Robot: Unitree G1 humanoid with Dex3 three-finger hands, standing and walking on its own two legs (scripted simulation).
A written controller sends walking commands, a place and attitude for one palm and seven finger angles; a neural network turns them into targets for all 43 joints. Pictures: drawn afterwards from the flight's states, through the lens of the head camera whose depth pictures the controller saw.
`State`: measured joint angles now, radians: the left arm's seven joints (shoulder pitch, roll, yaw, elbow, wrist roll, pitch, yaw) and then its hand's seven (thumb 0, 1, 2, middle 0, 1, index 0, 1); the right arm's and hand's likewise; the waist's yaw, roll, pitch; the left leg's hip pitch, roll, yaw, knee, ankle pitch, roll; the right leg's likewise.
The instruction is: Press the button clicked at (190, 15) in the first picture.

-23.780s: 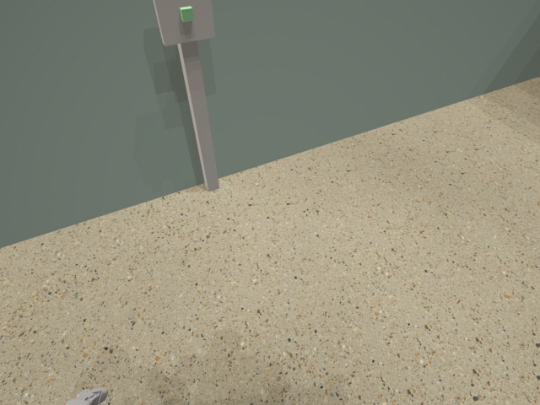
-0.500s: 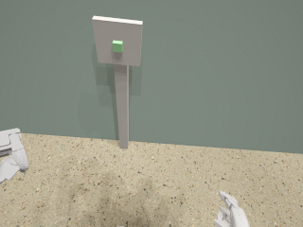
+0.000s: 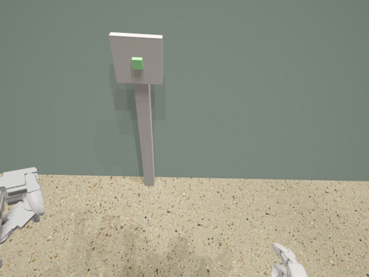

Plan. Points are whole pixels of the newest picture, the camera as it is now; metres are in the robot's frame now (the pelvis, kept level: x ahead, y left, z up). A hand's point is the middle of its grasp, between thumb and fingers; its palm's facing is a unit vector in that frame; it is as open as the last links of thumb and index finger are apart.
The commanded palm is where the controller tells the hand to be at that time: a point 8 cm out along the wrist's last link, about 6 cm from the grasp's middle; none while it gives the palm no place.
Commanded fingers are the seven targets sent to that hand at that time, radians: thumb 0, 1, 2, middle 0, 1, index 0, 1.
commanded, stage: stop stepping back and stand still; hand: left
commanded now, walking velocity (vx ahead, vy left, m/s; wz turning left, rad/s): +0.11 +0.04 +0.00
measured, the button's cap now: (137, 62) +0.80 +0.20 +0.09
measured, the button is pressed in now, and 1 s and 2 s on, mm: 0 0 0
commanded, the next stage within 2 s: let the arm hang, fingers relaxed in 0.34 s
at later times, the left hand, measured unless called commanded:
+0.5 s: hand (43, 215) +0.20 +0.26 +0.10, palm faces +0.28 -0.83 -0.48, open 3.0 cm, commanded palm none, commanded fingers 0.00 0.90 0.90 -1.15 -1.34 -1.15 -1.34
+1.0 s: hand out of the picture -0.08 +0.22 -0.16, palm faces +0.07 -0.96 -0.26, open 5.3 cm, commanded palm none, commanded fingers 0.00 0.90 0.90 -0.24 -0.34 -0.24 -0.34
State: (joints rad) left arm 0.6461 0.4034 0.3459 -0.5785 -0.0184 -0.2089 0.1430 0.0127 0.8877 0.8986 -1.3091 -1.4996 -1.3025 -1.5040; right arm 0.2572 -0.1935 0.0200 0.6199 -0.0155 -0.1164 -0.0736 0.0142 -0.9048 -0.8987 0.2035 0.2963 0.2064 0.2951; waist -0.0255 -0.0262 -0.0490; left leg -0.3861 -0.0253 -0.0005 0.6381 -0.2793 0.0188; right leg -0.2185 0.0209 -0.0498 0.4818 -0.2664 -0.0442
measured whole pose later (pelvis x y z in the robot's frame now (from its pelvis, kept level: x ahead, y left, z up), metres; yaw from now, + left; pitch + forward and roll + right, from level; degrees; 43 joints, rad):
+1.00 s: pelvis -0.01 +0.01 +0.00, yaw +3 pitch -2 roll -1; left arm 0.36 0.24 0.01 1.15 0.01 0.02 0.01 0.01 0.91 0.90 -0.57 -0.72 -0.56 -0.73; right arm 0.32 -0.19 0.00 1.10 -0.01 0.04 -0.02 0.01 -0.91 -0.90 0.20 0.30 0.20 0.29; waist 0.00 0.02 0.07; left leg -0.27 -0.01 -0.02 0.45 -0.15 0.01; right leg -0.17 0.00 -0.06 0.43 -0.23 -0.02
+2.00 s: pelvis +0.01 -0.01 +0.01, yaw +2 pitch -2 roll +0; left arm 0.21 0.21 0.02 1.16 0.01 -0.01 0.02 0.00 0.91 0.90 -0.20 -0.30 -0.20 -0.30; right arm 0.21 -0.21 -0.01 1.13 -0.01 0.01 -0.03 0.01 -0.91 -0.90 0.20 0.30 0.20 0.29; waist -0.01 0.02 0.07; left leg -0.20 0.01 -0.01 0.39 -0.16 -0.01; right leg -0.12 0.02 -0.05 0.38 -0.23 -0.03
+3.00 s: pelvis +0.03 -0.01 +0.01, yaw +1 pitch -2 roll +0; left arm 0.12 0.30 0.02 1.15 0.01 -0.02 0.00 0.00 0.90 0.90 -0.20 -0.30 -0.20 -0.30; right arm 0.13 -0.30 -0.01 1.13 -0.01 0.00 -0.02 0.01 -0.91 -0.90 0.20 0.30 0.21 0.29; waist -0.01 0.02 0.07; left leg -0.14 0.02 0.01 0.32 -0.15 -0.01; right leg -0.06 0.03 -0.03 0.30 -0.21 -0.03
